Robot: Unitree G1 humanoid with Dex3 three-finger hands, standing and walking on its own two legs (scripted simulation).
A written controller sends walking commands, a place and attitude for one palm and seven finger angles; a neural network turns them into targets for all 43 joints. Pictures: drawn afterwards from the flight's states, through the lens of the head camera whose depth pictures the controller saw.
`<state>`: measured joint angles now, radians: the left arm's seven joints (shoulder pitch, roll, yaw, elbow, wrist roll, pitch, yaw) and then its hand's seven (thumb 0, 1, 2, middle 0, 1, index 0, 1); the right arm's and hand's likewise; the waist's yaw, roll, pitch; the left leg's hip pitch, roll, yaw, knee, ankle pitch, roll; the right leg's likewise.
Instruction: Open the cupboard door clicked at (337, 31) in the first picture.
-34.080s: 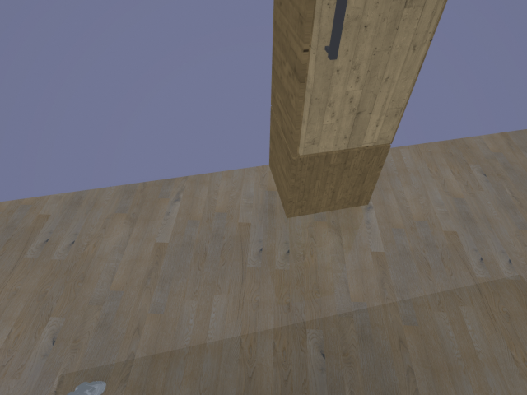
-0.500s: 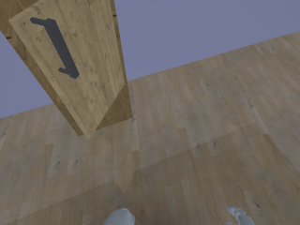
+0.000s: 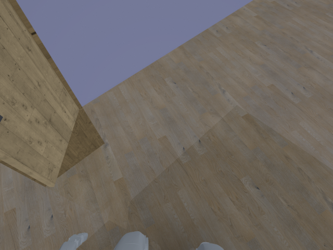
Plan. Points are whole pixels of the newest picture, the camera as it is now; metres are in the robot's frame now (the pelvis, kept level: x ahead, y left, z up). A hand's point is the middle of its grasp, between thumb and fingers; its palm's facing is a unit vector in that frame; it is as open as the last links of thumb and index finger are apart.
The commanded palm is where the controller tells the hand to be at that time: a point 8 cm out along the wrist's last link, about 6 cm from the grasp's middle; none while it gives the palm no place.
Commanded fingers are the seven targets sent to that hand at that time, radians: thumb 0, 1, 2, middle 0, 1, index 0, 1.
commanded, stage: walk to a spot facing it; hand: left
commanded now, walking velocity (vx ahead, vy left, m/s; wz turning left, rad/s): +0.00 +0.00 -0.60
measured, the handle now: out of the picture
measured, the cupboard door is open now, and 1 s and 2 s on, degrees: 46 46 46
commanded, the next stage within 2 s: turn to face it in 1.64 s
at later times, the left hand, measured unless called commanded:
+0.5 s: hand (124, 201) +0.25 +0.15 -0.15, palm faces -0.33 -0.93 -0.14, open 7.4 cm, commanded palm none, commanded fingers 0.00 0.90 0.90 -0.20 -0.30 -0.20 -0.30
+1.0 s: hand (169, 163) +0.37 +0.02 -0.15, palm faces -0.46 -0.86 -0.21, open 7.3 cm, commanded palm none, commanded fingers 0.00 0.90 0.90 -0.20 -0.30 -0.20 -0.30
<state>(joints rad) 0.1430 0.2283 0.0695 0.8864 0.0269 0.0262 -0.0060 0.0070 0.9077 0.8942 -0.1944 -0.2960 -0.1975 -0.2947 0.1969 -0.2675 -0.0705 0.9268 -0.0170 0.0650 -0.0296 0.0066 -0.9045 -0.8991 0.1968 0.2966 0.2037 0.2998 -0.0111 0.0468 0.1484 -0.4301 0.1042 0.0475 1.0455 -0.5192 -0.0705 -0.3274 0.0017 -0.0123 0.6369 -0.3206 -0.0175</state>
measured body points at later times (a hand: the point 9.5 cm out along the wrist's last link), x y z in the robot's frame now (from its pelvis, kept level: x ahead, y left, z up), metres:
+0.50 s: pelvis +0.09 +0.01 +0.02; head +0.14 +0.01 +0.47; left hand +0.27 +0.20 -0.13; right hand -0.03 -0.20 -0.12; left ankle +0.04 +0.13 -0.72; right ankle +0.10 -0.15 -0.65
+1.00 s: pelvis +0.26 -0.14 +0.02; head +0.30 -0.16 +0.46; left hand +0.40 +0.07 -0.13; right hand +0.23 -0.39 -0.13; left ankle +0.41 -0.04 -0.67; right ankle +0.17 -0.16 -0.72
